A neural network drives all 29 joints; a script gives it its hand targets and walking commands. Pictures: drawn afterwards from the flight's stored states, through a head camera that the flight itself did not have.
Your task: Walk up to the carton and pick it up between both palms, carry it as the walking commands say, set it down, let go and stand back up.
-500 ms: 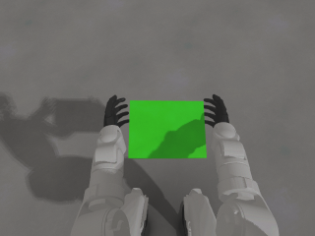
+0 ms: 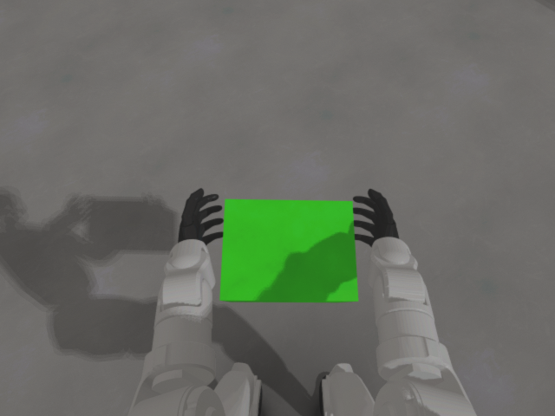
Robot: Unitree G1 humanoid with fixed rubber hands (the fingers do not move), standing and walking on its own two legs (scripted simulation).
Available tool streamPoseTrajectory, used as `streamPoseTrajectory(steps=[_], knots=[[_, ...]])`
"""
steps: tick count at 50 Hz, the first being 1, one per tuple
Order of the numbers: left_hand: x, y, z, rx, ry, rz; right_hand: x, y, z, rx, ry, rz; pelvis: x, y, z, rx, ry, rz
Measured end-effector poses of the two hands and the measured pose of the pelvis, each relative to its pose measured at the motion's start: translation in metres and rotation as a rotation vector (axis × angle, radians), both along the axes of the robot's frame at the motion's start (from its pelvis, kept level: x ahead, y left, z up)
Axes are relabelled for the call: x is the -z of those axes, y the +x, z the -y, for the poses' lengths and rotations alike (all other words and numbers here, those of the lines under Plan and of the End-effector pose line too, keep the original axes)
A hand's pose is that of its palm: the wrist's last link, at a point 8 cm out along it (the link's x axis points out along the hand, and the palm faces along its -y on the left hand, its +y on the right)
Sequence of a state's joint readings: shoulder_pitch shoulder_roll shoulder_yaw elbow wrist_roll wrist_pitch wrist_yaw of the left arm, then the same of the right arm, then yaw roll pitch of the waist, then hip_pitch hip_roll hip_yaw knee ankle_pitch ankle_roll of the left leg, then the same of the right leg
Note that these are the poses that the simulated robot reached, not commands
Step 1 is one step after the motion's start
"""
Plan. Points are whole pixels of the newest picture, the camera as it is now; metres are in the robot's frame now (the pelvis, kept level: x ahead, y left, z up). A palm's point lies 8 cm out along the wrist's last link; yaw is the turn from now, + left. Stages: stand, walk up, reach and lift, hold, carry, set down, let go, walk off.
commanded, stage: reach and lift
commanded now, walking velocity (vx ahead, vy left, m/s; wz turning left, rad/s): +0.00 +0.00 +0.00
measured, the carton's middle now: (286, 255) +0.37 +0.02 -0.12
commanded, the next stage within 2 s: none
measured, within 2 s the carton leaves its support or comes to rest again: neither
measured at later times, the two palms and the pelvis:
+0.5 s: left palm (173, 226) +0.35 +0.16 +0.05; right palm (396, 229) +0.36 -0.13 +0.04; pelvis +0.02 +0.00 +0.05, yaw +0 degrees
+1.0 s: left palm (143, 217) +0.33 +0.16 +0.12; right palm (412, 213) +0.35 -0.12 +0.11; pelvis +0.03 +0.00 +0.07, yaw +1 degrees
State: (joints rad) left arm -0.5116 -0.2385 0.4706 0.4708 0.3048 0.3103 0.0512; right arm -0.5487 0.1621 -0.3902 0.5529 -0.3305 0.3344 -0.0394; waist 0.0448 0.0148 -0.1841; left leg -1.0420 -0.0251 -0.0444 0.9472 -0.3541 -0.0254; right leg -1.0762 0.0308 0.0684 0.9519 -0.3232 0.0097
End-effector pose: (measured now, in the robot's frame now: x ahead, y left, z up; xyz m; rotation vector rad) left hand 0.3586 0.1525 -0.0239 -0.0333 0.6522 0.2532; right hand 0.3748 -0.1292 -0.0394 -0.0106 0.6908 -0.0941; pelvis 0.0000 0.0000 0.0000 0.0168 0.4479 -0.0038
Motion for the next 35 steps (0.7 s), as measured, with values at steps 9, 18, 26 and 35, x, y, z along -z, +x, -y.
streamPoseTrajectory(steps=[9,18,26,35], knots=[[-0.028,-0.004,-0.003,0.021,0.013,-0.007,-0.027,-0.007,-0.002,-0.009,0.001,-0.002,-0.021,0.003,-0.001,0.002,-0.001,0.070],[-0.055,-0.006,-0.005,0.035,0.021,-0.007,-0.054,-0.011,-0.003,-0.016,0.003,0.001,-0.040,0.010,-0.002,0.001,-0.002,0.145],[-0.079,-0.008,-0.005,0.046,0.028,-0.004,-0.079,-0.014,-0.002,-0.023,0.001,0.008,-0.054,0.018,0.000,-0.004,-0.004,0.223],[-0.106,-0.013,-0.006,0.051,0.038,-0.003,-0.108,-0.019,-0.002,-0.035,-0.005,0.018,-0.067,0.028,0.003,-0.012,-0.009,0.331]])
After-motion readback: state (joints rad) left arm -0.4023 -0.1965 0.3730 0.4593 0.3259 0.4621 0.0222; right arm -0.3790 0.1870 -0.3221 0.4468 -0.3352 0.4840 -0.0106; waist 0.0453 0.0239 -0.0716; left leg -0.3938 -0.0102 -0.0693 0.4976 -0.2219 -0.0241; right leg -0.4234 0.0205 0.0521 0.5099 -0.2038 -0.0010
